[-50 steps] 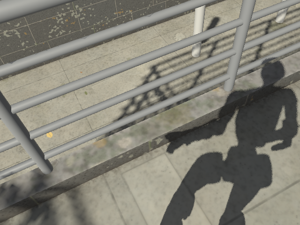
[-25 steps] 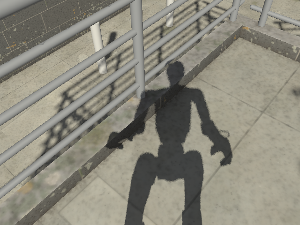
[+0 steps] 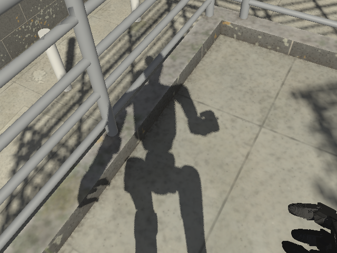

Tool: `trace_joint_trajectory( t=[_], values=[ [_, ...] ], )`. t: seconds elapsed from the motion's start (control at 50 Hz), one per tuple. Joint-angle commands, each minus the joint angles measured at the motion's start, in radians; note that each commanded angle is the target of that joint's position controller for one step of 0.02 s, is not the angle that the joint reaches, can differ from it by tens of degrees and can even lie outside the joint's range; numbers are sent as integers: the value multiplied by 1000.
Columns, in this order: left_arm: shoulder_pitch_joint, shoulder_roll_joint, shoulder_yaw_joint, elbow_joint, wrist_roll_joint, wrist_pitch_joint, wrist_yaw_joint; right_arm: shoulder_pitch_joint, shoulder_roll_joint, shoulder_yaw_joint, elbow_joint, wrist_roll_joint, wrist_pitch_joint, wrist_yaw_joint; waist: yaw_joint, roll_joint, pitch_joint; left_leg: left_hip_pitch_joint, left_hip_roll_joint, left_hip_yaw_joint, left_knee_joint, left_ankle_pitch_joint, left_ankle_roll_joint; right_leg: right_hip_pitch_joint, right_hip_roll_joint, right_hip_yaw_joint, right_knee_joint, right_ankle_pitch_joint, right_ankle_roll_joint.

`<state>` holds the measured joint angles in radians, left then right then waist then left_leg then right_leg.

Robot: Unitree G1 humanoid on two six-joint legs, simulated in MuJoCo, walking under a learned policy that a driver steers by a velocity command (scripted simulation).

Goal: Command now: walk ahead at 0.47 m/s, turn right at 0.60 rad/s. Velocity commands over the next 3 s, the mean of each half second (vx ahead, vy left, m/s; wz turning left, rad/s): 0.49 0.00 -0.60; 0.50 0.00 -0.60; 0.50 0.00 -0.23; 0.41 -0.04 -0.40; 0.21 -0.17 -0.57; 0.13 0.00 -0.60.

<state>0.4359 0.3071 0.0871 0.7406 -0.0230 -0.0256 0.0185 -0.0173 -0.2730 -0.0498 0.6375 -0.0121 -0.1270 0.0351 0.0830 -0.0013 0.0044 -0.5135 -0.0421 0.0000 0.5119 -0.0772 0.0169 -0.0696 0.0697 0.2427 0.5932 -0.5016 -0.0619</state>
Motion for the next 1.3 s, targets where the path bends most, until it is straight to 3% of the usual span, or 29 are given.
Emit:
trace_joint_trajectory(
  t=[0.02, 0.04, 0.08, 0.12, 0.16, 0.22, 0.3, 0.38, 0.42, 0.46, 0.48, 0.5, 0.52, 0.54, 0.56, 0.58, 0.62, 0.68, 0.76, 0.86, 0.92, 0.94, 0.96, 0.98, 1.0, 1.04, 1.06, 1.2, 1.3],
  values=[
    [42, 24, -21, -120, -3, -31, -8, 441, -227, -77, 35, -4, -7, -3, -174, 317, -485, 1012, 483, -767, -129, -177, 315, -659, 37, -14, 733, -97, 41],
    [-9, 114, 0, -117, -23, -30, -9, 387, -155, -63, 11, 16, 4, -9, -185, 175, -323, 886, 463, -694, -173, -333, 283, -755, -40, -19, 826, -43, 51],
    [-148, 132, 8, -154, -11, -20, -7, 274, -99, -44, 7, 5, 23, -17, -148, 60, -90, 551, 375, -423, -233, -231, 220, -710, -131, -94, 744, 109, 44],
    [-146, 104, 13, -160, -2, -1, -11, 214, -74, -36, 16, -7, 18, -19, -88, 92, -15, 357, 324, -288, -297, -141, 194, -607, -174, -108, 676, 139, 41],
    [-158, 49, -3, -162, -3, 12, -9, 213, -107, -51, 46, 8, 7, -20, -74, 101, 34, 294, 329, -206, -375, -130, 197, -617, -196, -132, 621, 155, 47],
    [-193, 54, -6, -166, 12, 11, -5, 236, -148, -66, 81, -2, 4, -21, -77, 67, 32, 327, 330, -87, -397, -9, 199, -663, -208, -130, 546, 290, 66],
    [-322, 34, -13, -184, 8, -9, -32, 235, -172, -68, 100, -3, 21, -24, -121, 48, 53, 358, 263, 94, -370, 89, 139, -620, -189, -195, 300, 500, 62],
    [-427, 26, -23, -241, -6, -9, -64, 301, -212, -77, 135, 40, 42, -43, -156, 69, 67, 486, 318, 107, -349, 33, 115, -594, -169, -246, 93, 426, 35],
    [-413, 53, -15, -258, 8, -5, -75, 296, -246, -82, 136, 46, 52, -42, -126, 87, 46, 555, 348, 130, -265, 262, 108, -536, -123, -286, 49, 338, -5],
    [-212, 115, 25, -207, 14, 2, -73, 282, -263, -82, 130, 49, 69, -40, 0, 82, -71, 529, 299, 219, 39, 640, 67, -231, -11, -366, -36, 332, -60],
    [-23, 194, 66, -159, 7, 9, -58, 322, -229, -67, 127, 32, 63, -46, 72, 43, -159, 357, 261, 242, 304, 539, 27, 62, 1, -317, -25, 375, -94],
    [30, 330, 93, -158, -6, 14, -36, 351, -107, -28, 56, -4, 46, -39, 15, -233, -219, -99, 119, 221, 694, -222, -50, 393, -275, 200, -74, 309, -246],
    [28, 319, 76, -197, -8, -8, -47, 334, -102, -10, 41, 11, 10, -33, 7, -212, -406, -242, 20, -39, 878, -518, -51, 491, -396, 626, -245, 197, -353],
    [15, 233, 54, -188, 4, -25, -54, 226, -173, -28, 16, 51, -9, -24, 42, -106, -314, -338, 74, -89, 909, -439, -38, 456, -367, 497, -267, 243, -299],
    [-31, 206, 47, -181, 6, -38, -52, 211, -169, -20, 12, 51, -18, -28, 11, -102, -213, -331, 101, -79, 859, -359, -24, 324, -335, 369, -265, 337, -277],
    [-112, 173, 34, -196, 4, -40, -48, 213, -175, -23, 24, 29, -20, -39, -38, -33, -145, -271, 143, -82, 781, -299, -28, 173, -298, 266, -259, 448, -245],
    [-186, 134, 15, -210, 17, -37, -42, 211, -188, -32, 22, 8, -2, -35, -89, -61, -101, -140, 167, -79, 674, -247, -34, -14, -255, 162, -301, 573, -233],
    [-180, 134, 14, -185, 9, -39, -21, 180, -129, -16, 18, 0, 28, -31, -101, -55, -70, -111, 147, -50, 528, -188, -66, -121, -219, 88, -335, 614, -232],
    [-144, 158, 22, -155, 4, -30, -2, 28, -85, 7, -16, 1, 29, -20, -49, -79, -23, -40, 87, -37, 201, 54, -86, -197, -160, 25, -325, 500, -183],
    [-95, 160, 27, -117, -10, -24, -9, -8, -150, -19, -25, 11, 15, -15, -39, -114, 6, 93, 46, -62, 48, 65, -62, -180, -186, 127, -264, 338, -140],
    [-126, 128, 24, -126, -6, -30, -7, 121, -185, -48, -12, 18, 13, -24, -112, -146, -21, 246, 48, -62, -24, 5, -10, -151, -174, 167, -137, 390, -92],
    [-108, 68, 4, -129, 0, -31, -9, 238, -208, -59, 3, 6, 7, -32, -161, -102, -125, 427, 134, -129, -26, -17, 35, -183, -121, 116, 53, 380, -51],
    [-5, -8, -17, -155, -2, -34, -10, 357, -296, -78, 14, -14, 7, -37, -139, 152, -267, 731, 366, -474, -98, -169, 150, -407, 11, -9, 394, 59, 11],
    [50, 38, -16, -159, -24, -33, -4, 396, -275, -76, 42, -1, 18, -18, -123, 350, -287, 812, 490, -853, -227, -492, 243, -649, 16, -44, 641, -111, 36],
    [-13, 131, 8, -142, -25, -25, 0, 339, -187, -54, 17, 12, 19, -14, -142, 199, -161, 710, 444, -754, -259, -584, 211, -709, -43, -22, 719, -11, 39],
    [-121, 133, 9, -151, -3, -20, 11, 267, -133, -39, 26, 1, 29, -19, -130, 87, -25, 517, 347, -470, -259, -315, 154, -661, -95, -66, 674, 149, 41],
    [-144, 114, 7, -153, 0, -22, 6, 262, -111, -31, 38, -11, 27, -24, -124, 89, 2, 476, 305, -377, -271, -198, 145, -643, -110, -62, 619, 202, 42],
    [-249, 20, -34, -189, 9, -37, -18, 330, -161, -43, 143, 7, 10, -40, -102, 86, 3, 460, 280, -148, -326, 186, 180, -654, -154, -148, 325, 323, 63],
    [-414, -3, -51, -228, 2, -46, -38, 387, -176, -35, 202, 35, 24, -44, -161, 91, 47, 443, 263, -66, -330, 187, 141, -571, -133, -232, 67, 507, 58]
  ],
)
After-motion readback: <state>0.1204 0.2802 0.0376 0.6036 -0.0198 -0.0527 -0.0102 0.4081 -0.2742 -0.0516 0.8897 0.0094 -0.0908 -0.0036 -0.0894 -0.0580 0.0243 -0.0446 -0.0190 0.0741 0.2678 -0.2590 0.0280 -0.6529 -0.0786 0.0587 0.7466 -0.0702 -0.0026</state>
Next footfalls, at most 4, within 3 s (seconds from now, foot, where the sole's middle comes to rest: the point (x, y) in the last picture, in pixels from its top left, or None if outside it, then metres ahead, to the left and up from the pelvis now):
0.48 right None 0.38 -0.21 -0.76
0.94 left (226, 191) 0.70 -0.13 -0.76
1.46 right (318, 180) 0.77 -0.51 -0.76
1.90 left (310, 121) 1.09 -0.54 -0.76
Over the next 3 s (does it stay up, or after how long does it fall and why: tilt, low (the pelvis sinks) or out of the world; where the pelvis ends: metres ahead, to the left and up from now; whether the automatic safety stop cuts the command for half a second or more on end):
stays up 0.92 -0.74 0.02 its command is cut before an obstacle after 1.8 s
